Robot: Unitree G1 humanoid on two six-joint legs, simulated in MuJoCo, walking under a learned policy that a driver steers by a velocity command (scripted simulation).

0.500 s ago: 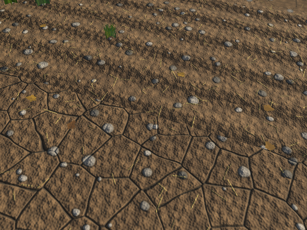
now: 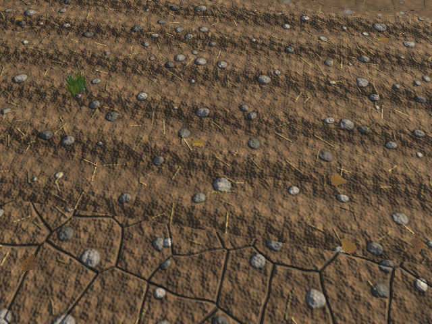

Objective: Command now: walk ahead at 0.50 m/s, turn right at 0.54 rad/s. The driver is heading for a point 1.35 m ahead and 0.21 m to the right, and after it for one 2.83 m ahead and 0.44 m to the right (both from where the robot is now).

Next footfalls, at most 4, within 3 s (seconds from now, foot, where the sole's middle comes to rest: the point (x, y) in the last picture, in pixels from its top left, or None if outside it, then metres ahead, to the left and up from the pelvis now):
0.24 left None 0.33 0.13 -0.78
0.78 right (302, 313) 0.50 -0.20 -0.78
1.30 left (267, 207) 0.86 -0.11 -0.78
1.82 right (352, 176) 1.01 -0.44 -0.78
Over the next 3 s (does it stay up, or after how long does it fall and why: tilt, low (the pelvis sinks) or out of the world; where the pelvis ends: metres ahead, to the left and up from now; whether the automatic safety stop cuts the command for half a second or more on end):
stays up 1.49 -0.31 -0.01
